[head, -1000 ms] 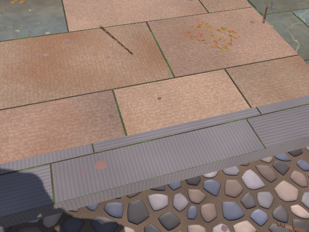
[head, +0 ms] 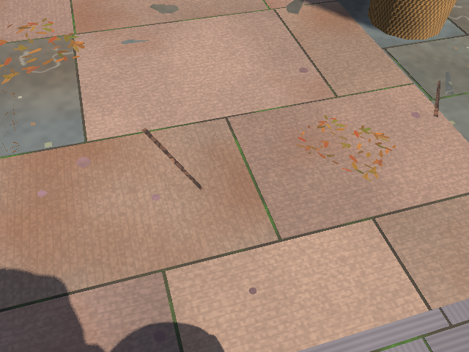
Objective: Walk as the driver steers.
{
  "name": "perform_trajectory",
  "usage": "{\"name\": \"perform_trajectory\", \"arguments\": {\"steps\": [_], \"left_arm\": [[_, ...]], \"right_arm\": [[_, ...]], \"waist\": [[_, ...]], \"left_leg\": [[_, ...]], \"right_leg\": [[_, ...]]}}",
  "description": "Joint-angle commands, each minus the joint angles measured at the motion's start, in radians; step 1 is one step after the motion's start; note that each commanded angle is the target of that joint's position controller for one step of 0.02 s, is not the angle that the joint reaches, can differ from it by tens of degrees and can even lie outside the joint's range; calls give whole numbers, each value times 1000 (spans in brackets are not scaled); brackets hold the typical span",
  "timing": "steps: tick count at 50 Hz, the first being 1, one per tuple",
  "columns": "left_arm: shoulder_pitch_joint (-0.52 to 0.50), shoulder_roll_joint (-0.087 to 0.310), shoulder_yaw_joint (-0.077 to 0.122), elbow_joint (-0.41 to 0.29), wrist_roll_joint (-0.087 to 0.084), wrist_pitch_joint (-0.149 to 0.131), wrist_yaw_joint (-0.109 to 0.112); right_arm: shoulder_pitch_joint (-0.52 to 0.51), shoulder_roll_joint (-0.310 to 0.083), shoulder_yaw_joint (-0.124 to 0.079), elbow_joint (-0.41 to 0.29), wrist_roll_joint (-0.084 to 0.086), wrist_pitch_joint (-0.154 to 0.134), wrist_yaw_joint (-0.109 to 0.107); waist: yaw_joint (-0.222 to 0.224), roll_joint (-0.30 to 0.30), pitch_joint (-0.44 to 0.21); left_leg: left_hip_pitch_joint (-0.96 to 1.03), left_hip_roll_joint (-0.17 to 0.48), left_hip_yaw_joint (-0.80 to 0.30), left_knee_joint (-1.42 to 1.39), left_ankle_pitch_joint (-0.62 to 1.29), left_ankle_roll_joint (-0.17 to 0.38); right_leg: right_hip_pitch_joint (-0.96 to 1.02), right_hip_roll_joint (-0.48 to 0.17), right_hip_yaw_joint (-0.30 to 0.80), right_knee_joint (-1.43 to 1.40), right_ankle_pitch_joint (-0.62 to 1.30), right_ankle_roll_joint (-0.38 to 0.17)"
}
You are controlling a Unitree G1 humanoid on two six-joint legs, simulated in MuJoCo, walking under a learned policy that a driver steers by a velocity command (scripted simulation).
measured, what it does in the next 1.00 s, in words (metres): climbs, turning left: right foot 0.10 m higher, then left foot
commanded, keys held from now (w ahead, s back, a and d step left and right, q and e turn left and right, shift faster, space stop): w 0.02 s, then w+q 0.98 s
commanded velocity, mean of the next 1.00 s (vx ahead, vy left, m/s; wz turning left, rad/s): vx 0.50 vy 0.00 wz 0.45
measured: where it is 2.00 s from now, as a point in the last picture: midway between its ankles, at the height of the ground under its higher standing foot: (142, 177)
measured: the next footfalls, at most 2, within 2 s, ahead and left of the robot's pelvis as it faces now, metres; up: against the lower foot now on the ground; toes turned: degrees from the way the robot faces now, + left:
right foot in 0.24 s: +0.37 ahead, -0.13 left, +0.10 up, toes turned -2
left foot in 0.88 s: +0.61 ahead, +0.13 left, +0.10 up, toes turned +21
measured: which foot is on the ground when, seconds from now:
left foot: down 0.00-0.26, up 0.28-0.86, down 0.88-1.00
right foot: up 0.00-0.22, down 0.24-0.90, up 0.92-1.00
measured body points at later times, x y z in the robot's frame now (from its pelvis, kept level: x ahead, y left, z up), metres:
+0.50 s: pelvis +0.32 -0.07 +0.08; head +0.33 -0.07 +0.52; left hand +0.28 +0.15 -0.07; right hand +0.48 -0.27 -0.05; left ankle +0.33 +0.10 -0.48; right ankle +0.33 -0.13 -0.64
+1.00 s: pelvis +0.61 +0.04 +0.08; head +0.62 +0.03 +0.53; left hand +0.57 +0.32 -0.04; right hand +0.73 -0.20 -0.07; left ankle +0.57 +0.12 -0.64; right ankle +0.53 -0.14 -0.52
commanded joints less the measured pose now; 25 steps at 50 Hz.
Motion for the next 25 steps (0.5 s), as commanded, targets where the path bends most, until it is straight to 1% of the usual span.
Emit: {"name": "perform_trajectory", "arguments": {"steps": [1, 2, 3, 4, 5, 6, 7, 8, 9, 10, 11, 12, 13, 14, 15, 16, 17, 18, 19, 20, 21, 22, 23, 24, 25], "left_arm": [[-217, -12, -18, -170, -9, -13, 22], [-270, -18, -28, -211, -9, -19, 23], [-323, -21, -41, -254, -4, -23, 20], [-372, -37, -55, -300, 2, -25, 13], [-385, -36, -62, -332, -2, -25, 11], [-345, -42, -74, -337, -2, -20, -1], [-307, -39, -75, -321, -14, -13, -11], [-247, -53, -75, -310, -28, -14, -11], [-171, -30, -61, -282, -25, -12, -5], [-66, 8, -41, -252, -27, -13, 4], [90, 35, -24, -219, -36, -22, 14], [240, 91, 1, -178, -29, -36, 22], [320, 239, 49, -148, 6, -62, 21], [292, 264, 62, -131, -24, -38, 19], [355, 138, -6, -67, 37, -58, -35], [215, 98, 5, -17, 16, -75, -50], [105, 29, -14, -3, 7, -88, -48], [34, -67, -39, 23, 5, -99, -40], [0, -127, -58, 48, 18, -104, -28], [-21, -146, -68, 60, 25, -112, -17], [-32, -114, -57, 60, 25, -124, -8], [-42, -94, -51, 71, 30, -137, 0], [-43, -71, -49, 57, 32, -153, 8], [-26, -50, -48, 62, 42, -167, 11], [8, -19, -45, 70, 50, -170, 15]], "right_arm": [[111, -121, -13, 6, -11, -14, -12], [115, -113, -8, 12, -13, -17, -14], [114, -105, -1, 21, -12, -15, -16], [129, -99, 5, 37, -9, -13, -25], [142, -102, 7, 52, -5, -14, -34], [113, -107, 6, 39, 6, -8, -40], [71, -93, 10, 21, 17, -5, -34], [27, -113, 12, 6, 29, -8, -23], [20, -156, 5, -1, 33, -11, -13], [39, -200, -7, 2, 28, -8, -10], [30, -243, -26, 4, 23, -3, -5], [-35, -252, -43, -14, 29, -7, 5], [55, -85, -18, -80, 52, -19, 17], [50, -87, -34, -98, 22, -21, 36], [58, -75, -38, -28, -41, -26, 132], [22, -74, -38, -46, -43, -37, 135], [8, -40, -18, -80, -57, -42, 118], [-50, 10, 8, -119, -53, -39, 108], [-55, 46, 29, -128, -45, -22, 106], [-60, 35, 32, -135, -38, -7, 107], [-84, 11, 25, -149, -14, -2, 114], [-144, -5, 20, -173, 4, -2, 117], [-170, -44, 4, -179, -6, -10, 121], [-221, -71, -5, -199, -14, -22, 125], [-275, -90, -14, -215, -18, -34, 128]], "waist": [[-13, 93, 148], [-10, 73, 165], [-9, 48, 173], [-14, 63, 175], [-18, 88, 160], [2, 55, 112], [2, 33, 81], [37, 86, 45], [68, 129, -29], [116, 171, -126], [191, 223, -218], [266, 214, -291], [182, -101, -438], [155, -181, -504], [188, -175, -155], [92, -122, -13], [43, 41, -92], [-5, 116, -97], [-44, 106, -81], [-69, 103, -63], [-73, 90, -56], [-77, 69, -41], [-72, 17, -47], [-60, 21, -50], [-38, 5, -63]], "left_leg": [[132, 373, -291, -116, 80, 190], [122, 367, -295, -126, 36, 174], [94, 335, -275, -149, 7, 152], [70, 319, -272, -167, 66, 139], [80, 314, -264, -192, 148, 140], [5, 309, -210, -255, 289, 141], [-88, 262, -158, -288, 418, 140], [-139, 259, -127, -276, 702, 128], [-93, 266, -97, -174, 1094, 114], [-2, 283, -104, 0, 1369, 93], [66, 300, -124, 212, 1470, 62], [9, 264, -116, 494, 1274, 19], [-289, 94, -106, 913, 404, -34], [-442, -10, -221, 1178, -39, -33], [-762, -21, -461, 1482, 162, 25], [-831, 19, -355, 1602, 163, 49], [-820, 41, -320, 1674, 156, 82], [-830, 97, -311, 1657, 196, 110], [-843, 138, -315, 1631, 265, 128], [-861, 166, -311, 1574, 284, 118], [-851, 185, -284, 1501, 247, 91], [-831, 195, -260, 1416, 245, 86], [-790, 198, -238, 1386, 247, 60], [-781, 196, -225, 1320, 281, 49], [-778, 191, -210, 1225, 308, 34]], "right_leg": [[-537, -5, -5, 340, -166, -25], [-595, -18, -6, 330, -190, -38], [-596, -28, -34, 230, -198, -41], [-578, -26, -46, 182, -205, -47], [-554, -26, -57, 115, -206, -50], [-333, -32, -65, -79, -101, -59], [-96, 5, -116, -240, 4, -65], [133, 46, -138, -361, 68, -85], [286, 105, -169, -387, 50, -95], [397, 163, -174, -420, -21, -101], [524, 177, -119, -513, -20, -117], [689, 113, 18, -654, -9, -143], [957, -238, 540, -894, -95, -191], [958, -310, 964, -1217, -77, -185], [740, -217, 860, -1156, -486, -214], [552, -200, 649, -1128, -423, -248], [504, -210, 525, -1102, -283, -275], [460, -213, 424, -1108, -159, -248], [410, -203, 354, -1144, -67, -205], [386, -200, 287, -1183, -17, -167], [379, -187, 183, -1219, 39, -142], [353, -129, 68, -1250, 51, -97], [346, -122, 13, -1278, 115, -94], [358, -96, -50, -1285, 190, -75], [410, -64, -112, -1284, 267, -53]]}}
